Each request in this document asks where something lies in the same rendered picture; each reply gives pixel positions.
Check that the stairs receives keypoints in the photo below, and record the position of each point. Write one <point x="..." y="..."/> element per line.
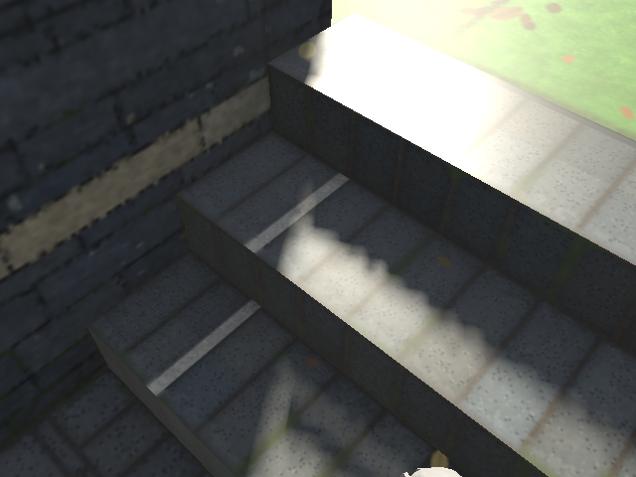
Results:
<point x="354" y="306"/>

